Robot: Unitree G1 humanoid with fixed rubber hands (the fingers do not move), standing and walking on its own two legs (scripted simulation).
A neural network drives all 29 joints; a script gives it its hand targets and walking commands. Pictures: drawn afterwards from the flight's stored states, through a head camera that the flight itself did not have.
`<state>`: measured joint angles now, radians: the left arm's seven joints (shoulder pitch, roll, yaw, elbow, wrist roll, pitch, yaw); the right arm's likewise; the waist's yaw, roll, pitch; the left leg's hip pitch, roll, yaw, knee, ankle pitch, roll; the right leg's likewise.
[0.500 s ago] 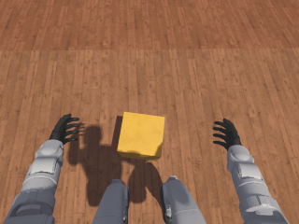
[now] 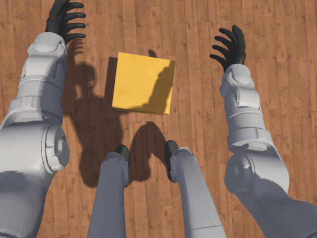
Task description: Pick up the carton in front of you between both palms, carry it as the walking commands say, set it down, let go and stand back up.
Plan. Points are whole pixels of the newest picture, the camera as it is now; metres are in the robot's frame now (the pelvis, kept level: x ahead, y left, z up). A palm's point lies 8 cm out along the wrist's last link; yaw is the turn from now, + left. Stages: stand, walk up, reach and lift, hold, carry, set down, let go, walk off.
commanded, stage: reach and lift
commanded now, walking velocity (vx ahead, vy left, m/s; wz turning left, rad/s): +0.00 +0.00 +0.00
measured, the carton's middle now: (143, 88) +0.48 -0.01 -0.51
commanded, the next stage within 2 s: none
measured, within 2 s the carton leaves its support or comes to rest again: leaves its support in 1.60 s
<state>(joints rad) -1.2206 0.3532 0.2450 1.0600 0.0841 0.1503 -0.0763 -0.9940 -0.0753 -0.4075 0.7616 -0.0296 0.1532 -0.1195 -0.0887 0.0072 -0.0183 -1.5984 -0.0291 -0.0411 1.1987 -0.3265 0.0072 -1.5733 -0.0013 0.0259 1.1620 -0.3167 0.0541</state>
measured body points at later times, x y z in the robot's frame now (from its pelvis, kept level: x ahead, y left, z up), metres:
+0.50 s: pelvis -0.01 -0.01 -0.18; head +0.34 +0.00 +0.10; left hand +0.52 +0.18 -0.35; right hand +0.47 -0.21 -0.35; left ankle +0.09 +0.11 -0.60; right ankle +0.09 -0.15 -0.60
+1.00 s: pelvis -0.02 -0.01 -0.26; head +0.34 +0.01 +0.00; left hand +0.53 +0.15 -0.46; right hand +0.48 -0.21 -0.44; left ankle +0.09 +0.11 -0.60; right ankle +0.09 -0.15 -0.60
